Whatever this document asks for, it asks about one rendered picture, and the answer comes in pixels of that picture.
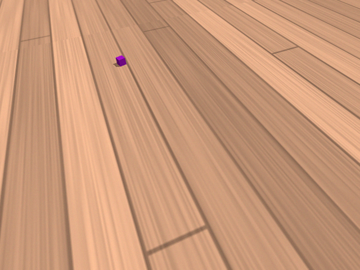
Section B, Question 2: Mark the cube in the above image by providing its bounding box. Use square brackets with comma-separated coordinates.
[116, 55, 126, 66]

